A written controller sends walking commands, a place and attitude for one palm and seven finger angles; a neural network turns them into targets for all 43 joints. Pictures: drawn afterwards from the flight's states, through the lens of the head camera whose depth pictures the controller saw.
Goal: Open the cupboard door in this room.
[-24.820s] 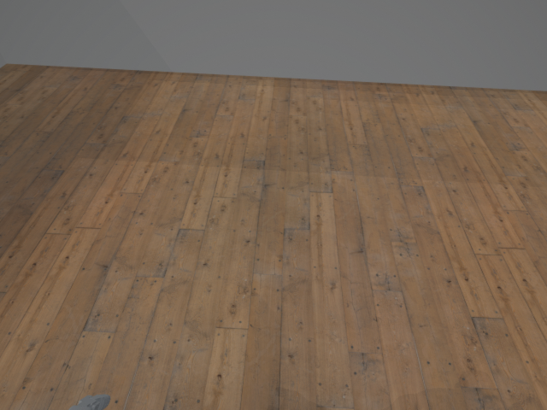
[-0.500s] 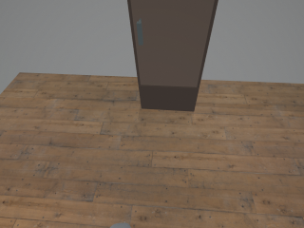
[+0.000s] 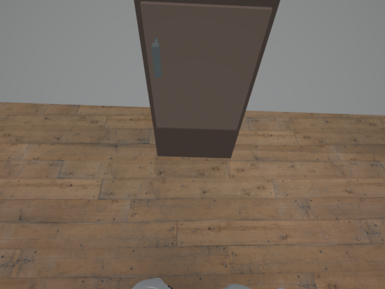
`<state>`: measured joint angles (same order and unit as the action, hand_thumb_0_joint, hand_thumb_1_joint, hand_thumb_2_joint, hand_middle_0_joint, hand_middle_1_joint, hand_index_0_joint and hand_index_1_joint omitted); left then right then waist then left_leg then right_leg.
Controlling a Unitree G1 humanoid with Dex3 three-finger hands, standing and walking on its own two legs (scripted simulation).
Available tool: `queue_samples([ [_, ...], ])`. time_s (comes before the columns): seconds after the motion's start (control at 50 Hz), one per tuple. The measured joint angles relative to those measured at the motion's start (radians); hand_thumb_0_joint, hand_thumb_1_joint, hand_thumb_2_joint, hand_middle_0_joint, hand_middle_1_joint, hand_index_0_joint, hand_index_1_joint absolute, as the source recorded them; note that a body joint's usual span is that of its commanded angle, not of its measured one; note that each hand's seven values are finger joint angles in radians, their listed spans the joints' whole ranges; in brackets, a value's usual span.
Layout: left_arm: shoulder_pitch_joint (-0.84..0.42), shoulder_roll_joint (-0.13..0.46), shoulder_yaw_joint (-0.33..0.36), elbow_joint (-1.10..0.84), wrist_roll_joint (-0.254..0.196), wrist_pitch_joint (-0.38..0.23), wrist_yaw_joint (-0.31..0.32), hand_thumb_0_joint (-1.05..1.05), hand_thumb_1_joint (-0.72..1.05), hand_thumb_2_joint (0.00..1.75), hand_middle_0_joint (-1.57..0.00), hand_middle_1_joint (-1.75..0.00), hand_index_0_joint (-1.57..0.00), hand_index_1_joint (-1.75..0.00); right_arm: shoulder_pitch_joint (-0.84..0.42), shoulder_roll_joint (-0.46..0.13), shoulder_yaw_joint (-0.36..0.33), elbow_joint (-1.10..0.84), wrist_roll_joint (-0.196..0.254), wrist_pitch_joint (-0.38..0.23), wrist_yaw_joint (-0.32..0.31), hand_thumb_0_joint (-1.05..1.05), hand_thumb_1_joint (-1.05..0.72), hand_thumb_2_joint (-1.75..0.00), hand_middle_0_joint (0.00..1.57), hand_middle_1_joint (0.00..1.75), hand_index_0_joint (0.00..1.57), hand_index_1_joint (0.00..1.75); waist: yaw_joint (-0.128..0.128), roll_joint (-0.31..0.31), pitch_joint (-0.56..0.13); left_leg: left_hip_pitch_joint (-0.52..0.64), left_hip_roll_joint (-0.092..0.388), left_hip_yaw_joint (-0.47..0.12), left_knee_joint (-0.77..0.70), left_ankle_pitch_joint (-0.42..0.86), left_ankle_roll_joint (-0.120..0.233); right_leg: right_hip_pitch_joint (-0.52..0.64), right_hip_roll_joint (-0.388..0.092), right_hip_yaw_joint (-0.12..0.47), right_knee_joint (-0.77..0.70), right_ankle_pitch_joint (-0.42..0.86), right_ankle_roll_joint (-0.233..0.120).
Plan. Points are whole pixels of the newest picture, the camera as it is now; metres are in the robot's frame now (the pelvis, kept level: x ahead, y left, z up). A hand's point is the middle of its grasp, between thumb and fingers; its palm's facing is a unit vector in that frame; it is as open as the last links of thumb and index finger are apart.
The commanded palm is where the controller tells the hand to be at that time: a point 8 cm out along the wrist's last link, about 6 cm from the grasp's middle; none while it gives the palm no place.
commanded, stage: take the last steps up to it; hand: left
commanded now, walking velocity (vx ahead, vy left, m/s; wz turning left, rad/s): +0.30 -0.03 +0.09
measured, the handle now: (157, 57) +0.83 +0.20 -0.03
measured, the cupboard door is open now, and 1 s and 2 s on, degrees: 0 0 0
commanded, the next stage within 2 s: come to a stop and stand still in 0.62 s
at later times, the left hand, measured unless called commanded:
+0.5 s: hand (144, 243) +0.23 +0.14 -0.14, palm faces +0.12 -0.96 -0.23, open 7.1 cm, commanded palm none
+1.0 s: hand (142, 219) +0.29 +0.16 -0.17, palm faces +0.13 -0.98 -0.18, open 7.4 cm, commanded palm none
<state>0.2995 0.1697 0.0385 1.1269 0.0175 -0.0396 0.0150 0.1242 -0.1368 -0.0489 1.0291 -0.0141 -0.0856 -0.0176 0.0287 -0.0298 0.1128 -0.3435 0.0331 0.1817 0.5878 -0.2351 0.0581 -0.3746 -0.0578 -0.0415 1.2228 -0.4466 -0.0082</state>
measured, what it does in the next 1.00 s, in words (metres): walks ahead: right foot, then left foot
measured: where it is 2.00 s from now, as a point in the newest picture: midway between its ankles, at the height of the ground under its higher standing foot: (202, 278)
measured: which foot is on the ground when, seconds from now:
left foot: down 0.00-0.34, up 0.36-0.72, down 0.74-1.00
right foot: up 0.00-0.30, down 0.32-0.74, up 0.76-1.00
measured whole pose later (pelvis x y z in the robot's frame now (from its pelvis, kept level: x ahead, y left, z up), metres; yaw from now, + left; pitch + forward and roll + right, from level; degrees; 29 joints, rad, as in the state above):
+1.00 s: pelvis +0.29 -0.02 +0.01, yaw +4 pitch -2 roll +0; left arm 0.22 0.18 0.04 1.08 0.02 0.03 0.03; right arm 0.08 -0.14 -0.05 1.05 -0.01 -0.01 -0.04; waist 0.02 -0.03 0.11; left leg -0.23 0.06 0.15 0.48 -0.21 0.02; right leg -0.42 -0.07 -0.04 0.93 -0.47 0.04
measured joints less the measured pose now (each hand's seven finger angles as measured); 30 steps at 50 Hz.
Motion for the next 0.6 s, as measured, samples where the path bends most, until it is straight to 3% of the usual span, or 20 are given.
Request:
queue_samples([
  [0.06, -0.069, 0.016, 0.011, -0.054, 0.010, 0.007, -0.007, 0.01, 0.91, 0.90, -0.19, -0.30, -0.20, -0.30, 0.065, -0.027, -0.016, 0.025, -0.002, 0.003, -0.009, -0.02, -0.95, -0.90, 0.20, 0.30, 0.20, 0.30, -0.015, -0.002, -0.024, 0.064, -0.018, -0.001, -0.081, 0.011, 0.007, -0.107, -0.041, -0.011, -0.069, 0.067, 0.016],
  [0.14, -0.146, 0.024, 0.017, -0.108, 0.014, 0.017, -0.018, 0.00, 0.91, 0.90, -0.19, -0.30, -0.20, -0.30, 0.154, -0.045, -0.015, 0.064, -0.006, 0.019, -0.002, -0.01, -0.95, -0.90, 0.20, 0.30, 0.20, 0.30, -0.033, -0.001, -0.055, 0.134, -0.035, -0.014, -0.157, 0.012, -0.001, -0.159, -0.075, -0.015, -0.233, 0.157, 0.035],
  [0.24, -0.203, 0.018, 0.009, -0.129, 0.014, 0.024, -0.028, 0.00, 0.91, 0.90, -0.19, -0.30, -0.20, -0.30, 0.232, -0.037, -0.016, 0.093, -0.012, 0.032, 0.004, 0.00, -0.93, -0.90, 0.20, 0.30, 0.19, 0.30, -0.069, 0.014, -0.070, 0.203, -0.027, -0.031, -0.186, -0.023, -0.029, -0.101, -0.074, -0.035, -0.471, 0.176, 0.043],
  [0.32, -0.208, 0.010, 0.001, -0.128, 0.013, 0.011, -0.035, 0.00, 0.91, 0.90, -0.19, -0.30, -0.20, -0.30, 0.278, -0.019, -0.013, 0.110, -0.013, 0.042, 0.006, 0.00, -0.92, -0.90, 0.20, 0.30, 0.19, 0.30, -0.086, 0.028, -0.079, 0.225, -0.001, -0.042, -0.114, -0.106, -0.069, 0.023, -0.043, -0.071, -0.671, 0.220, 0.029],
  [0.34, -0.209, 0.003, 0.000, -0.123, 0.015, 0.000, -0.033, 0.00, 0.91, 0.90, -0.19, -0.30, -0.20, -0.30, 0.283, -0.017, -0.011, 0.116, -0.010, 0.045, 0.008, 0.01, -0.91, -0.90, 0.20, 0.30, 0.19, 0.30, -0.086, 0.041, -0.075, 0.211, 0.017, -0.052, -0.054, -0.140, -0.069, 0.036, -0.031, -0.083, -0.675, 0.263, 0.014],
  [0.4, -0.181, -0.019, -0.007, -0.115, 0.008, -0.025, -0.026, 0.00, 0.91, 0.90, -0.19, -0.30, -0.20, -0.30, 0.263, -0.011, -0.005, 0.126, -0.003, 0.074, 0.015, 0.01, -0.91, -0.90, 0.20, 0.30, 0.19, 0.30, -0.076, 0.058, -0.066, 0.086, 0.027, -0.104, 0.278, -0.258, -0.052, 0.068, -0.015, -0.112, -0.643, 0.200, -0.020],
  [0.46, -0.126, -0.027, 0.014, -0.106, -0.007, -0.033, -0.001, -0.01, 0.93, 0.90, -0.20, -0.30, -0.21, -0.30, 0.224, -0.011, -0.010, 0.110, -0.007, 0.080, 0.021, 0.01, -0.91, -0.90, 0.20, 0.30, 0.19, 0.30, -0.053, 0.057, -0.070, -0.042, 0.041, -0.117, 0.467, -0.181, -0.049, 0.135, -0.006, -0.129, -0.717, 0.195, -0.019],
  [0.52, -0.070, -0.004, 0.017, -0.082, 0.003, -0.035, 0.007, -0.03, 0.96, 0.90, -0.20, -0.30, -0.21, -0.30, 0.172, -0.018, -0.016, 0.076, -0.009, 0.078, 0.025, 0.01, -0.91, -0.90, 0.20, 0.30, 0.19, 0.30, -0.040, 0.057, -0.075, -0.118, 0.064, -0.111, 0.443, -0.108, -0.063, 0.195, 0.002, -0.145, -0.789, 0.203, -0.021],
  [0.6, 0.001, 0.008, 0.005, -0.032, 0.008, -0.028, 0.002, -0.02, 0.94, 0.90, -0.20, -0.30, -0.20, -0.30, 0.099, -0.045, -0.022, 0.040, -0.009, 0.076, 0.026, 0.02, -0.93, -0.90, 0.20, 0.30, 0.19, 0.30, -0.023, 0.054, -0.074, -0.143, 0.077, -0.098, 0.284, -0.047, -0.074, 0.255, 0.007, -0.157, -0.842, 0.190, -0.010],
])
